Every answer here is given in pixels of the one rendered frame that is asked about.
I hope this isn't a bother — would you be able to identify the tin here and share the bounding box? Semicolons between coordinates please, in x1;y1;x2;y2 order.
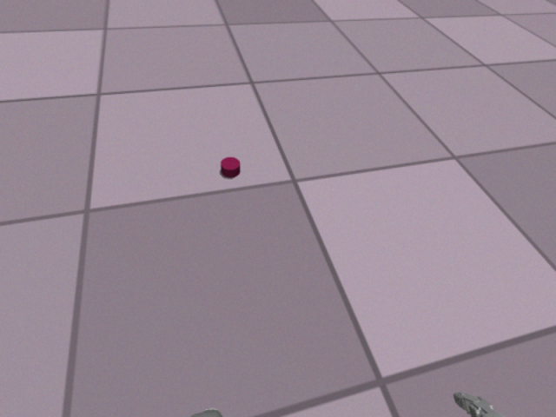
221;157;240;177

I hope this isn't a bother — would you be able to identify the right robot hand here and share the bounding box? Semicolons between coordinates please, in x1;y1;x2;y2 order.
453;392;506;417

